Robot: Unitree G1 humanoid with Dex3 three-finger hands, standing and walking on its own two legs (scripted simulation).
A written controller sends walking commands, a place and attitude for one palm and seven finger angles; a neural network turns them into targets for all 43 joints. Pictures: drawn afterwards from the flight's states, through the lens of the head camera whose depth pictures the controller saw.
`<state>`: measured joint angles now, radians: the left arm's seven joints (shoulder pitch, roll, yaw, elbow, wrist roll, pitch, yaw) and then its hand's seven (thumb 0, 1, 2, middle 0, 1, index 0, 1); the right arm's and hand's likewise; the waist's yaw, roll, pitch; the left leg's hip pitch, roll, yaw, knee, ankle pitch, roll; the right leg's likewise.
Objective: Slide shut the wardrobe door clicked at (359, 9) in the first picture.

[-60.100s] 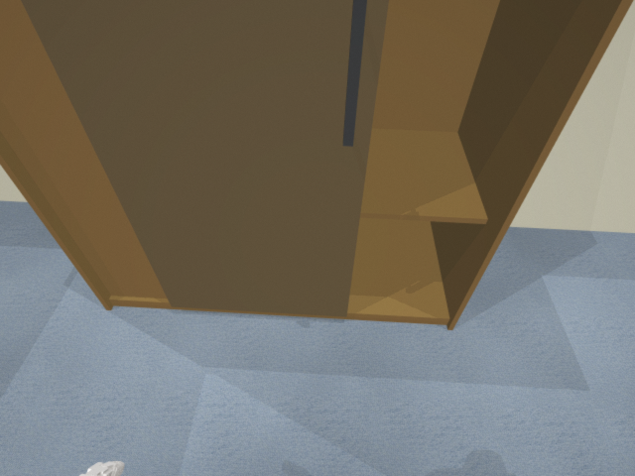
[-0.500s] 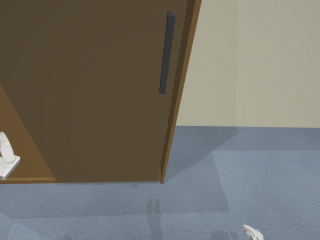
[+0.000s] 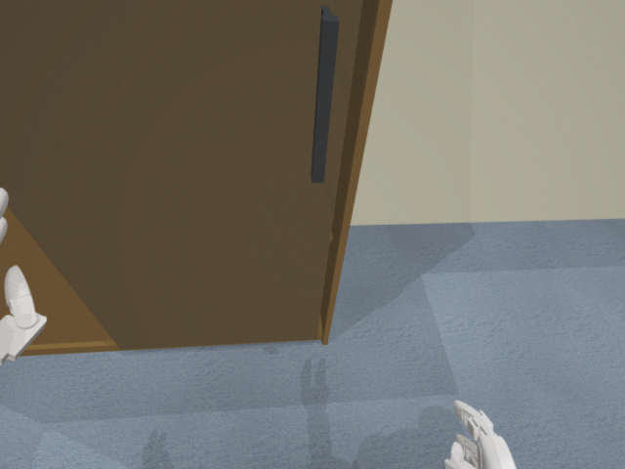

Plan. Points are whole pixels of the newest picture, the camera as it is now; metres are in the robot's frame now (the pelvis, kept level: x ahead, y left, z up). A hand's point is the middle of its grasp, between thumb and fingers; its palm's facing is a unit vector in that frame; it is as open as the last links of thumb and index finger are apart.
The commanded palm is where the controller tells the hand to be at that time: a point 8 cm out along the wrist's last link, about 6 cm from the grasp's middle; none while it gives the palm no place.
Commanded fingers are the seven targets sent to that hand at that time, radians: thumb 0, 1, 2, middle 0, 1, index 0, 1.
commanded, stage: stop stepping back and stand still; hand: left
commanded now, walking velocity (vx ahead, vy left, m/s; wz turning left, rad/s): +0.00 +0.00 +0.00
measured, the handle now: (321, 104) +0.59 +0.03 +0.17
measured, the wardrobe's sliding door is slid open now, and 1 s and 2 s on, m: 0.02 0.02 0.02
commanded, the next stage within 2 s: let the arm hang, fingers relaxed in 0.22 s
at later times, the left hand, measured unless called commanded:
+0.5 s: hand (140, 454) +0.15 +0.23 -0.08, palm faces +0.06 -0.92 -0.38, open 7.4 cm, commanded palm none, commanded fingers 0.00 0.90 0.90 -0.20 -0.30 -0.20 -0.30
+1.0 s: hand out of the picture -0.06 +0.19 -0.17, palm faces +0.04 -0.97 -0.25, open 7.3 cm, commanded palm none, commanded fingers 0.00 0.90 0.90 -0.20 -0.30 -0.20 -0.30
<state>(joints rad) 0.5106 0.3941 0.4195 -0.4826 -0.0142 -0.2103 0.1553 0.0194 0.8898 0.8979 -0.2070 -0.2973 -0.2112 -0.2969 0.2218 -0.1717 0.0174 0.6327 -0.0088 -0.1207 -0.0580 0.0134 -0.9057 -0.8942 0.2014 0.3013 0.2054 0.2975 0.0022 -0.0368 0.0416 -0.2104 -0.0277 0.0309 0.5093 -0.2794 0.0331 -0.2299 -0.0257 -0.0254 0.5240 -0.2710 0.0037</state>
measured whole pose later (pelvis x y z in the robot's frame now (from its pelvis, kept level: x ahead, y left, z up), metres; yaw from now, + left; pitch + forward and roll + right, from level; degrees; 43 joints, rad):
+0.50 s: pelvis -0.02 -0.01 -0.01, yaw +2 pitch +0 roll +0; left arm 0.24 0.30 0.07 0.50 0.03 0.03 0.01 0.01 0.90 0.90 -0.20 -0.29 -0.20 -0.29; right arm 0.16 -0.31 -0.02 0.80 -0.02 -0.01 0.01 0.01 -0.91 -0.89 0.20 0.30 0.20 0.30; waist -0.02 0.05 -0.02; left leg -0.32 -0.03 0.00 0.62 -0.30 0.02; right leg -0.32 -0.03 -0.06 0.62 -0.30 -0.01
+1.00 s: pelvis -0.03 -0.01 +0.01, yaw +1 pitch -1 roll +0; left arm 0.30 0.20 0.02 1.16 0.01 0.02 0.03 0.01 0.92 0.90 -0.20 -0.29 -0.20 -0.29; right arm 0.32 -0.14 0.01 1.11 -0.02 0.02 -0.02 0.01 -0.91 -0.89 0.20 0.30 0.20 0.30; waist 0.00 0.02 0.06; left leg -0.22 -0.02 0.01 0.43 -0.20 0.02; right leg -0.22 -0.01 -0.05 0.42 -0.18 -0.01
